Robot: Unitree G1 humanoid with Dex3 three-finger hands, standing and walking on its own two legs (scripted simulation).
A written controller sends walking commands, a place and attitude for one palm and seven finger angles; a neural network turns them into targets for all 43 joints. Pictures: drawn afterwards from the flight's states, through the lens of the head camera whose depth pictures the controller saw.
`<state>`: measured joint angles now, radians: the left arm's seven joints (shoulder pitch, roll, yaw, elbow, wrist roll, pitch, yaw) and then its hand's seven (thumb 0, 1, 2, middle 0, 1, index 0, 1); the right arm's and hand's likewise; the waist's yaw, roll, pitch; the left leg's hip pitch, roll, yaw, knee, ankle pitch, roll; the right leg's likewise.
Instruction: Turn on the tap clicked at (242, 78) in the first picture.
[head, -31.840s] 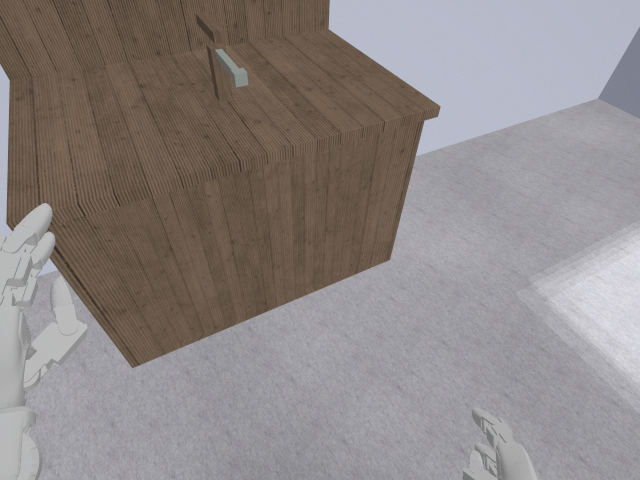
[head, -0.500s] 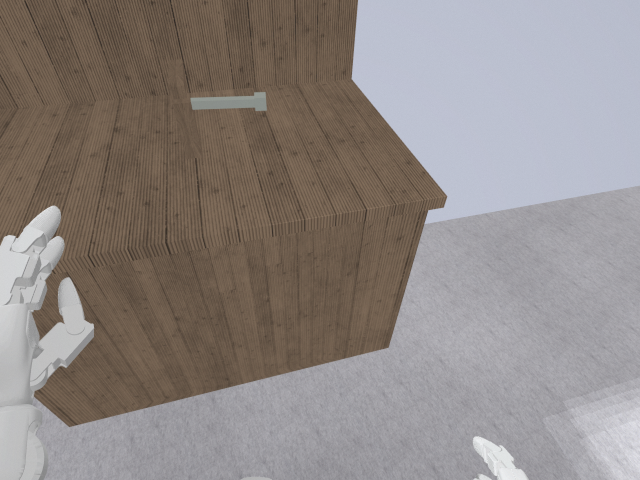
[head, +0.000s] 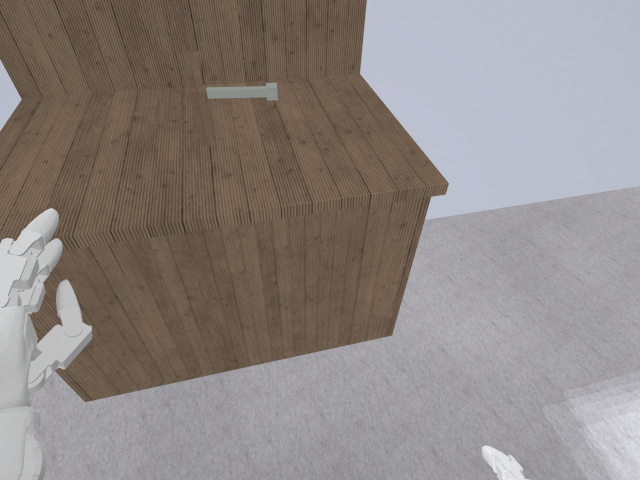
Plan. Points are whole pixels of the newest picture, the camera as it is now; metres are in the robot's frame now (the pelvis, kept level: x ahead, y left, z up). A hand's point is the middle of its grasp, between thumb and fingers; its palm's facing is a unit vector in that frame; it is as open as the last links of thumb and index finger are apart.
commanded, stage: stop stepping back and stand still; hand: left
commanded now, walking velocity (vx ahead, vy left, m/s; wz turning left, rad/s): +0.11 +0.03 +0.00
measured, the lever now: (272, 91) +0.86 +0.17 +0.11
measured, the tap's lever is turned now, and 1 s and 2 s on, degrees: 82 82 82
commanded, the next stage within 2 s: stand and check the lever's angle in 0.08 s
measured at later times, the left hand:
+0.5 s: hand (75, 299) +0.24 +0.27 +0.16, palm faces +0.43 -0.83 -0.36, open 7.4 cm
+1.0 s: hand (75, 289) +0.25 +0.27 +0.16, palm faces +0.41 -0.85 -0.34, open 7.4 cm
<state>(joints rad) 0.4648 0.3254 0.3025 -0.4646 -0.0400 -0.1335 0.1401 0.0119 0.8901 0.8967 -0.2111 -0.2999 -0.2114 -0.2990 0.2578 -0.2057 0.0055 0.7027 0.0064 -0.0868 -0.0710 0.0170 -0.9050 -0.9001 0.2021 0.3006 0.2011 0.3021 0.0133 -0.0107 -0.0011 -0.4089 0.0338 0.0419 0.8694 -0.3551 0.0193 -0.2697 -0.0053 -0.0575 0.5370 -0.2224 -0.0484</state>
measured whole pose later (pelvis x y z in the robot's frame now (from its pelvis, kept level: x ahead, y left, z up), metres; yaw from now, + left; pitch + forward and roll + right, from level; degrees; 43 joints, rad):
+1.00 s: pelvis +0.04 +0.03 +0.01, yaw -1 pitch -2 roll -1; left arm 0.46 0.33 0.30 -0.44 -0.06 -0.12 0.16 0.01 0.89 0.90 -0.21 -0.30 -0.21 -0.30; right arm 0.19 -0.21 0.01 0.61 0.00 -0.06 -0.07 0.01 -0.90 -0.90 0.20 0.30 0.20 0.30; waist 0.01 0.02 0.01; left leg -0.20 0.01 0.03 0.46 -0.24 0.02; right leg -0.18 0.01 -0.02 0.40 -0.19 0.01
